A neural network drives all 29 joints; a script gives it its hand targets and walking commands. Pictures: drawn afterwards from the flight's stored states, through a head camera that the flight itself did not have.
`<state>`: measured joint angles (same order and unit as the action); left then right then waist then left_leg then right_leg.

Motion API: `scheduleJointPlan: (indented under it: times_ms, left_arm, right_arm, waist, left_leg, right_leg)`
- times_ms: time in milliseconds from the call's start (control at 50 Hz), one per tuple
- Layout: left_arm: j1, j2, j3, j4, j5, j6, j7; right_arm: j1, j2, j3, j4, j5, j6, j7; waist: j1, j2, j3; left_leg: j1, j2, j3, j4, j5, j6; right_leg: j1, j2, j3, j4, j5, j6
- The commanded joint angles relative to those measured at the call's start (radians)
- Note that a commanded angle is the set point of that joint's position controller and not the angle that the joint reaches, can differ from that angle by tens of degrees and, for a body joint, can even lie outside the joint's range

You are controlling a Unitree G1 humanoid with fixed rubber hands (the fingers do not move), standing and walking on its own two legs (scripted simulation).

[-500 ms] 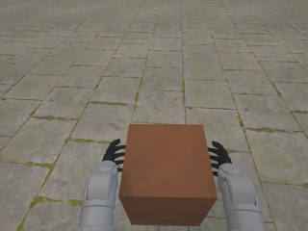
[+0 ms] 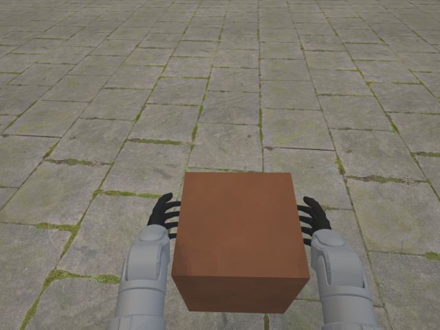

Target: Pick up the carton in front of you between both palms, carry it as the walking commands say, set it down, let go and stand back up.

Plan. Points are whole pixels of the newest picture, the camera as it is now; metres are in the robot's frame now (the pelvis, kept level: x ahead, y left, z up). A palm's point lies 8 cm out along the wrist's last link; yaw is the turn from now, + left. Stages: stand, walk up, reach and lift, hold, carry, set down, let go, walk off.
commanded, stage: carry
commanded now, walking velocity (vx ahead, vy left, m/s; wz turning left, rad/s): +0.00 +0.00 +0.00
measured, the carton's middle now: (236, 246) +0.31 +0.00 -0.04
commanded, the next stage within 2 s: hold in 0.66 s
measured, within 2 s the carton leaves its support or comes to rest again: neither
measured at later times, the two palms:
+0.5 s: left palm (161, 235) +0.28 +0.14 +0.04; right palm (326, 240) +0.28 -0.16 +0.04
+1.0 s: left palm (187, 222) +0.31 +0.10 +0.05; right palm (357, 263) +0.23 -0.19 +0.05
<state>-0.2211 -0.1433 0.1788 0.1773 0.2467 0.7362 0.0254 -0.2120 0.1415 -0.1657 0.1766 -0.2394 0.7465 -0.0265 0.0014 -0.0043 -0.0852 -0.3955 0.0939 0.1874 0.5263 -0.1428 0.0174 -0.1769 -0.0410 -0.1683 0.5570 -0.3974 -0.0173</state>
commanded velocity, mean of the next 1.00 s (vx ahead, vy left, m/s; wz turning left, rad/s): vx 0.00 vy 0.00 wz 0.00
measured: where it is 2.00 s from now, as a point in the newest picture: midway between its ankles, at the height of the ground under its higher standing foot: outside the picture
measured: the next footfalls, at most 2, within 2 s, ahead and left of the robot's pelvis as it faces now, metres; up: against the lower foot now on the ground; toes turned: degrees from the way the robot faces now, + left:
none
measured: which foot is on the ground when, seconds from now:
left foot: down 0.00-1.00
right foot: down 0.00-1.00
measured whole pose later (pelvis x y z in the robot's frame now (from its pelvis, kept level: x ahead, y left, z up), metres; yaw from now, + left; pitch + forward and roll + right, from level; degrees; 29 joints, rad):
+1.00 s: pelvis -0.01 +0.02 +0.01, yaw -13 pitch -6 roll +0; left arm -0.26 -0.15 0.20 0.24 0.29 0.69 0.02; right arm -0.25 0.15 -0.22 0.28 -0.25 0.67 -0.02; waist -0.01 -0.04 0.04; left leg -0.15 0.02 -0.07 0.36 -0.11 -0.04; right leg -0.03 0.03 0.08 0.40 -0.27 0.00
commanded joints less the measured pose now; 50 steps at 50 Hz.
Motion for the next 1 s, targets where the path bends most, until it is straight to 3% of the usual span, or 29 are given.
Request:
scheduleJointPlan:
  times_ms: [0, 640, 660, 680, 700, 720, 760, 780, 840, 880, 980]
  left_arm:
    - [-0.459, -0.905, -0.565, -0.061, -0.259, -0.036, -0.234]
    - [-0.446, -0.899, -0.563, -0.062, -0.260, -0.033, -0.236]
    - [-0.350, -0.909, -0.536, -0.100, -0.249, -0.040, -0.237]
    - [-0.402, -0.878, -0.539, -0.136, -0.246, -0.058, -0.241]
    - [-0.407, -0.887, -0.568, -0.128, -0.252, -0.065, -0.245]
    - [-0.426, -0.878, -0.586, -0.126, -0.263, -0.073, -0.252]
    - [-0.448, -0.891, -0.599, -0.114, -0.273, -0.085, -0.260]
    - [-0.466, -0.891, -0.601, -0.108, -0.279, -0.091, -0.264]
    - [-0.433, -0.905, -0.569, -0.060, -0.247, -0.093, -0.254]
    - [-0.422, -0.912, -0.540, -0.020, -0.224, -0.089, -0.250]
    - [-0.436, -0.940, -0.497, 0.056, -0.186, -0.080, -0.252]
  right_arm:
    - [-0.498, 0.901, 0.560, -0.093, 0.263, -0.053, 0.229]
    - [-0.486, 0.899, 0.560, -0.093, 0.261, -0.047, 0.228]
    - [-0.421, 0.930, 0.516, -0.034, 0.249, -0.070, 0.234]
    - [-0.395, 0.915, 0.486, -0.030, 0.206, -0.106, 0.218]
    - [-0.383, 0.912, 0.483, -0.021, 0.186, -0.120, 0.208]
    - [-0.384, 0.907, 0.474, -0.014, 0.184, -0.129, 0.198]
    - [-0.420, 0.907, 0.472, -0.013, 0.189, -0.142, 0.201]
    - [-0.430, 0.916, 0.477, 0.004, 0.194, -0.145, 0.203]
    - [-0.517, 0.938, 0.535, -0.007, 0.237, -0.140, 0.232]
    - [-0.536, 0.937, 0.542, 0.012, 0.242, -0.133, 0.247]
    - [-0.581, 0.941, 0.517, 0.060, 0.247, -0.122, 0.280]
  waist:
    - [0.000, 0.005, -0.241]
    - [0.002, 0.000, -0.246]
    - [0.004, -0.168, -0.083]
    - [-0.033, -0.142, -0.114]
    - [-0.025, -0.086, -0.137]
    - [-0.038, -0.073, -0.162]
    - [-0.029, -0.040, -0.172]
    - [-0.032, -0.061, -0.171]
    - [0.020, -0.040, -0.168]
    - [0.037, -0.046, -0.144]
    - [0.042, -0.022, -0.105]
  left_leg:
    - [0.214, 0.080, -0.103, -0.037, 0.171, 0.009]
    - [0.202, 0.076, -0.091, -0.028, 0.189, 0.000]
    - [0.593, -0.213, -0.243, -0.015, 0.294, 0.027]
    - [0.583, -0.189, -0.285, -0.037, 0.351, 0.020]
    - [0.505, -0.195, -0.276, -0.057, 0.383, 0.012]
    - [0.490, -0.197, -0.275, -0.081, 0.356, 0.003]
    - [0.458, -0.216, -0.251, -0.101, 0.304, -0.014]
    - [0.459, -0.216, -0.252, -0.112, 0.265, -0.016]
    - [0.454, -0.232, -0.231, -0.127, 0.220, -0.017]
    - [0.436, -0.232, -0.228, -0.142, 0.174, -0.017]
    - [0.513, -0.220, -0.225, -0.161, 0.132, -0.019]
  right_leg:
    - [-0.062, -0.114, 0.096, -0.121, 0.219, -0.015]
    - [-0.066, -0.117, 0.092, -0.104, 0.277, -0.023]
    - [-0.237, 0.037, 0.326, -0.245, 0.522, -0.017]
    - [-0.158, 0.029, 0.345, -0.253, 0.552, -0.020]
    - [-0.029, 0.051, 0.324, -0.226, 0.642, -0.009]
    - [0.038, 0.065, 0.306, -0.231, 0.606, 0.002]
    - [0.087, 0.080, 0.292, -0.237, 0.598, 0.018]
    - [0.087, 0.083, 0.289, -0.254, 0.529, 0.021]
    - [0.074, 0.093, 0.281, -0.253, 0.538, 0.035]
    - [0.073, 0.102, 0.272, -0.261, 0.471, 0.039]
    - [-0.035, 0.114, 0.260, -0.276, 0.318, 0.028]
